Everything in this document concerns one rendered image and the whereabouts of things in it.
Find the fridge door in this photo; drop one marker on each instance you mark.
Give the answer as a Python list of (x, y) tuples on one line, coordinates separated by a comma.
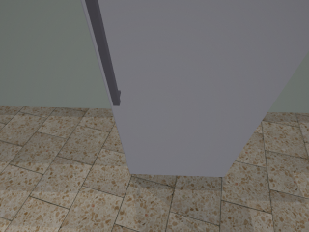
[(197, 77)]

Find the handle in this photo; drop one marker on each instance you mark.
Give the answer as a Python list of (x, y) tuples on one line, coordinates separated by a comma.
[(103, 49)]

